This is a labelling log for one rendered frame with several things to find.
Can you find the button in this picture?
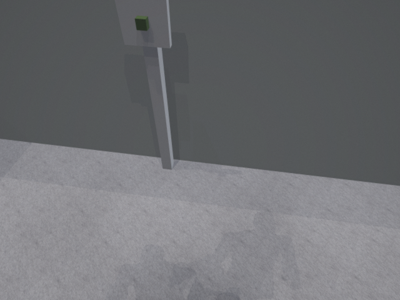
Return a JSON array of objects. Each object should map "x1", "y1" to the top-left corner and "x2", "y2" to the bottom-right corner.
[{"x1": 135, "y1": 16, "x2": 149, "y2": 31}]

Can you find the panel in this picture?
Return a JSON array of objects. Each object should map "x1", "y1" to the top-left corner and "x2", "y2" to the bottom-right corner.
[{"x1": 115, "y1": 0, "x2": 174, "y2": 170}]

